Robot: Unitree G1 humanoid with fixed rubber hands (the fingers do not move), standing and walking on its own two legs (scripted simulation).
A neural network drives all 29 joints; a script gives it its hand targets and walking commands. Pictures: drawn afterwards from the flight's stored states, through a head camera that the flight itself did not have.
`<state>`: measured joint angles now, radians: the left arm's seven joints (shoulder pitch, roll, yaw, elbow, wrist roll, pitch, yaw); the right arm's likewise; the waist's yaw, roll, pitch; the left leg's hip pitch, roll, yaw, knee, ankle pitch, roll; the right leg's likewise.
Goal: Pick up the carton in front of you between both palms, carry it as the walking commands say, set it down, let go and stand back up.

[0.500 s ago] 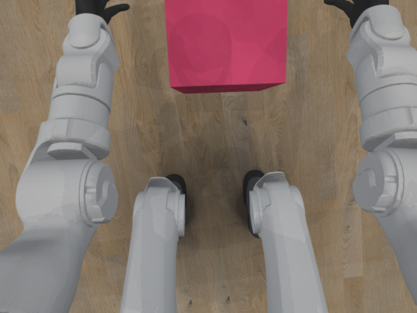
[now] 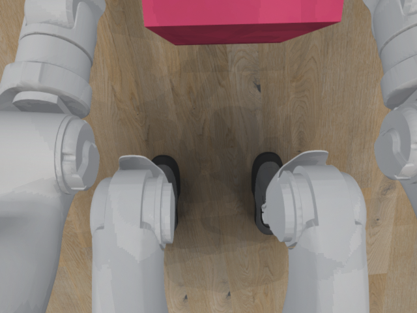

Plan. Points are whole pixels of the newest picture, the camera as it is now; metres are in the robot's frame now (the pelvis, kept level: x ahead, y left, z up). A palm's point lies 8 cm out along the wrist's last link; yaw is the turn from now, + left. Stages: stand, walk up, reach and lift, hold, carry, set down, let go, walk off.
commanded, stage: reach and lift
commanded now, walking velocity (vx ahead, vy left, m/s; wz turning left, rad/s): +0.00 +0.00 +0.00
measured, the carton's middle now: out of the picture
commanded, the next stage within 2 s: none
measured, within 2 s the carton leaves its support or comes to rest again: leaves its support in 0.80 s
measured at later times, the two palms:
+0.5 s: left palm out of the picture +0.57 +0.12 -0.17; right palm out of the picture +0.56 -0.18 -0.17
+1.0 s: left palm out of the picture +0.54 +0.12 -0.06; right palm out of the picture +0.53 -0.18 -0.06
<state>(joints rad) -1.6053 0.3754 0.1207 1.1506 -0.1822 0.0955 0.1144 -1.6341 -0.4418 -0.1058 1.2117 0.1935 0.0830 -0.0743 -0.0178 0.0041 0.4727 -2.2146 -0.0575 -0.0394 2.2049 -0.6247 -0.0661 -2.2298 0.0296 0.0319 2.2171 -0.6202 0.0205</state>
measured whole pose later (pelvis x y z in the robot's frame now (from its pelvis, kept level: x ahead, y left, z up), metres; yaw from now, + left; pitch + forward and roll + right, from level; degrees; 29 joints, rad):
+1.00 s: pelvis +0.00 +0.01 +0.03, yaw -1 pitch +40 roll +1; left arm -1.27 0.12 0.35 0.76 0.02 0.33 0.15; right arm -1.29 -0.18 -0.32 0.79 -0.01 0.35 -0.11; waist -0.02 0.02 0.12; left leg -2.18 -0.13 -0.08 2.08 -0.60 -0.10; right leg -2.19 0.11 0.09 2.09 -0.59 0.08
